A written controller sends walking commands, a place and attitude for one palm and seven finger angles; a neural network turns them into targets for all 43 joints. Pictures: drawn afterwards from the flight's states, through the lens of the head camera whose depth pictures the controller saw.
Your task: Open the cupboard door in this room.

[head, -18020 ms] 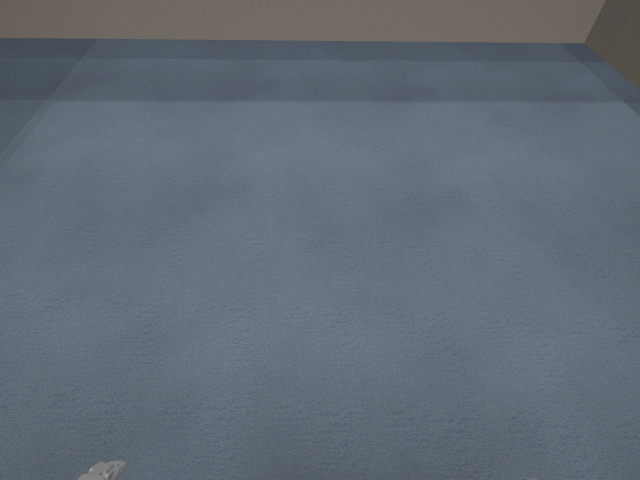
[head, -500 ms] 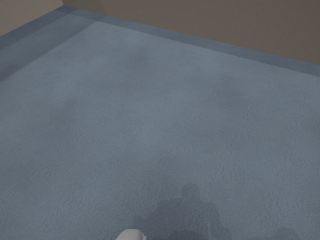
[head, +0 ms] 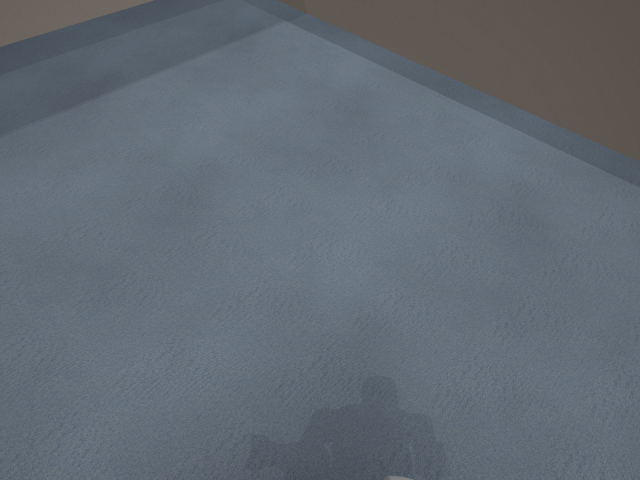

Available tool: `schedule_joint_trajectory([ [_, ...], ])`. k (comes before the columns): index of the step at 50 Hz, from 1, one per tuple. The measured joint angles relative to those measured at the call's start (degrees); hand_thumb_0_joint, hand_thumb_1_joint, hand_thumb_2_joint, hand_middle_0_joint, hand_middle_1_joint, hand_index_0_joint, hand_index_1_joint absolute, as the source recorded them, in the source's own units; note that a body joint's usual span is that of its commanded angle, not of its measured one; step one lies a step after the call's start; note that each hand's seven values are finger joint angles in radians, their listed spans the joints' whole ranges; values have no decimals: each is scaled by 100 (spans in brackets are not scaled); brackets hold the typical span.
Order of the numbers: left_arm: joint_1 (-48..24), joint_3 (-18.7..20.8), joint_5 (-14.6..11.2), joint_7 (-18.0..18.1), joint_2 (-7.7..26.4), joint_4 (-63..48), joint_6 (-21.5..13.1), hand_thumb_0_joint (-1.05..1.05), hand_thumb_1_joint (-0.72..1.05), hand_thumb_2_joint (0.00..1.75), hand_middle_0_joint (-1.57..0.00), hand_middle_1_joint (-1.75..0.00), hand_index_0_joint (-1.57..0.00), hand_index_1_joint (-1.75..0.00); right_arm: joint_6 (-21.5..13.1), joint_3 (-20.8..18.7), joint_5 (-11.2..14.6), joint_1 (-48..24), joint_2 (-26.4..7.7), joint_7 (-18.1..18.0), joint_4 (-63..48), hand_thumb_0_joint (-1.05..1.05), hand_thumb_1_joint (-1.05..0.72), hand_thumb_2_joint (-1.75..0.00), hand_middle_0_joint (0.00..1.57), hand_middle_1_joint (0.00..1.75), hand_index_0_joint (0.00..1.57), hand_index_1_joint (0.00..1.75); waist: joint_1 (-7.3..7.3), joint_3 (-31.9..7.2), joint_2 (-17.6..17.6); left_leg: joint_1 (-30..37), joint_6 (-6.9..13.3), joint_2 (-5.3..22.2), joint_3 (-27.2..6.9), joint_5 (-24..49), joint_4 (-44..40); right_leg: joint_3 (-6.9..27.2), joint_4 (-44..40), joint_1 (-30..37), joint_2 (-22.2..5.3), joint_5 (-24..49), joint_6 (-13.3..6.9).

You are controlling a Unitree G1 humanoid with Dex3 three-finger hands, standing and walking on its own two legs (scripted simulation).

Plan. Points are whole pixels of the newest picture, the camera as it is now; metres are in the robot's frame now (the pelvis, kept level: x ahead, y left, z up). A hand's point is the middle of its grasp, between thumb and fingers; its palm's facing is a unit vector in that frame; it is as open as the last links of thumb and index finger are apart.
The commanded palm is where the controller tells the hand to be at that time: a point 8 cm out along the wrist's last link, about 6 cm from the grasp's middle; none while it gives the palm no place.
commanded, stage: turn or walk to find it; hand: left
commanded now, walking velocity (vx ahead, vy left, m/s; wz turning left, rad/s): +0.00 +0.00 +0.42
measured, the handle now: out of the picture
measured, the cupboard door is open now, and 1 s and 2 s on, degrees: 0 0 0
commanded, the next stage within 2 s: stand and wait in 1.94 s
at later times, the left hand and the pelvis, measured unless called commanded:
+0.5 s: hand out of the picture -0.02 +0.19 -0.18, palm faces +0.27 -0.94 -0.22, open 7.4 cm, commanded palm none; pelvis -0.01 -0.01 -0.01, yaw +14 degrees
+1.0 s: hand out of the picture +0.01 +0.20 -0.16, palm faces +0.41 -0.87 -0.28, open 7.4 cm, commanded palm none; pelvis -0.01 -0.03 -0.01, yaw +25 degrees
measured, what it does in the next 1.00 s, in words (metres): steps on the spot, turning left: right foot, then left foot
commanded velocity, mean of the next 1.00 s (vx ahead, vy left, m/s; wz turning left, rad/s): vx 0.00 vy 0.00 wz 0.42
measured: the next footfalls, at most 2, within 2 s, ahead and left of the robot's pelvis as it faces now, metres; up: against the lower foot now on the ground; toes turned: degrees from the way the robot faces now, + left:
right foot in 0.12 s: +0.04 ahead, -0.14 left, +0.00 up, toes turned -1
left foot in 0.52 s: -0.02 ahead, +0.12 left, +0.00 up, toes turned +19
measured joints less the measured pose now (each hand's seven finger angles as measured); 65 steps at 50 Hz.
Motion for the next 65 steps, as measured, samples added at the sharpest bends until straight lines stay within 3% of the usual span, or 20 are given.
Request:
schedule_joint_trajectory([
  [3,-111,-39,-17,1,-85,-105,-60,0,91,90,-20,-30,-19,-30,49,-40,-12,55,-41,10,-3,1,-91,-90,20,30,20,30,-72,-13,97,-122,-73,-39,-151,-27,137,-23,-815,320,97,136,-31],
  [5,-119,-72,-19,-2,-128,-182,-148,0,91,90,-20,-30,-19,-30,82,-78,5,119,-76,18,1,1,-91,-90,20,30,20,30,-91,-49,137,-259,-149,-89,-241,-110,350,-89,-1687,681,144,671,-61],
  [6,-109,-85,0,6,-162,-208,-210,0,91,90,-20,-30,-19,-30,93,-102,28,152,-112,26,2,1,-91,-90,20,30,20,30,-87,-65,185,-365,-190,-99,-289,-195,544,-142,-1969,792,166,922,-269],
  [7,-111,-105,29,14,-224,-217,-254,0,91,90,-20,-30,-19,-30,117,-137,44,160,-163,26,14,1,-91,-90,20,30,20,30,-99,-39,278,-509,-203,-97,-336,-582,914,-220,-1918,788,188,943,-438],
  [9,-54,-139,43,16,-321,-255,-297,0,91,90,-20,-30,-20,-30,206,-196,36,194,-239,28,43,1,-91,-90,20,30,20,30,-106,-31,335,-908,-203,-175,-318,-1227,2052,-347,-1845,807,127,842,-571],
  [12,71,-155,49,37,-421,-251,-272,0,91,90,-20,-30,-20,-30,274,-256,17,219,-333,68,95,1,-91,-90,20,30,20,30,-113,-7,354,-1355,-257,-112,-156,-1137,3461,-491,-2032,954,43,873,-574],
  [14,141,-162,60,44,-446,-217,-263,0,91,90,-20,-30,-20,-30,284,-263,12,244,-362,90,116,1,-91,-90,20,30,20,30,-130,13,328,-1462,-327,0,-71,-969,3833,-594,-2140,1028,-10,921,-567],
  [17,227,-162,81,47,-446,-159,-265,0,91,90,-20,-30,-20,-30,300,-245,18,268,-359,101,160,1,-91,-90,20,30,20,30,-123,50,235,-1369,-414,156,31,-972,3651,-739,-2222,1090,-105,945,-550],
  [23,352,-112,115,16,-304,-56,-261,0,90,90,-20,-30,-20,-30,266,-134,68,135,-280,87,209,1,-91,-90,20,30,19,30,29,159,-2,-738,-412,281,335,-1216,2011,-998,-2034,1028,-334,841,-432],
  [26,445,-58,80,12,-174,20,-208,0,90,90,-20,-30,-20,-30,159,-82,75,54,-254,93,125,1,-91,-90,20,30,20,30,59,144,-68,-251,-331,276,514,-492,783,-1143,-1656,892,-445,650,-292],
  [28,455,2,42,22,-27,83,-99,0,91,90,-20,-30,-20,-30,69,-67,52,-43,-157,94,80,1,-91,-90,20,30,20,30,110,184,-262,-265,-135,157,572,-402,806,-887,-1003,617,-550,148,-204],
  [30,422,29,32,57,60,183,45,0,91,90,-20,-30,-20,-30,-3,-32,34,-75,-80,61,18,1,-91,-90,20,30,20,30,118,163,-279,-256,8,153,534,-505,823,-500,-123,279,-379,-416,-147],
  [33,307,63,24,27,117,248,90,0,91,90,-20,-30,-20,-30,-41,13,18,-62,-10,-9,-16,1,-91,-90,20,30,20,30,94,107,-199,-124,43,148,385,-327,474,-204,760,-87,-196,-220,-89],
  [40,19,37,10,4,85,47,6,0,91,90,-20,-30,-19,-30,-45,32,20,43,50,-6,-16,1,-91,-90,20,30,20,30,48,9,-72,52,52,30,114,63,-92,36,630,-207,-89,144,28],
  [46,-223,-29,-19,9,-76,-145,-47,0,91,90,-20,-30,-19,-30,45,-47,-17,177,-4,18,-8,1,-91,-90,20,30,20,30,-124,-10,88,-120,-77,-52,-154,82,53,20,-652,244,92,109,-26],
  [49,-202,-79,-15,1,-151,-266,-183,0,91,90,-20,-30,-19,-30,99,-107,12,294,-73,27,5,1,-91,-90,20,30,20,30,-145,-76,147,-370,-207,-135,-280,-57,423,-76,-1922,763,150,823,-118],
  [53,-88,-153,38,19,-367,-299,-282,0,91,90,-20,-30,-20,-30,246,-234,25,323,-247,35,91,1,-91,-90,20,30,20,30,-164,-9,355,-1105,-221,-207,-292,-1256,2457,-351,-1843,804,129,857,-605],
  [57,120,-170,40,41,-477,-230,-256,0,91,90,-20,-30,-20,-30,293,-292,1,364,-358,92,160,1,-91,-90,20,30,20,30,-170,5,375,-1529,-317,-43,-129,-848,3895,-558,-2155,1002,56,987,-663],
  [60,248,-166,50,52,-498,-150,-266,0,91,90,-20,-30,-20,-30,304,-280,-1,409,-371,100,204,1,-91,-90,20,30,20,30,-156,6,305,-1487,-419,117,-78,-742,3976,-707,-2283,1074,-12,1040,-672],
  [65,407,-144,85,42,-446,-38,-287,0,91,90,-20,-30,-20,-30,335,-220,22,331,-340,85,299,1,-91,-90,20,30,20,30,-36,52,158,-1086,-485,285,56,-1057,3103,-936,-2295,1069,-153,1041,-643],
])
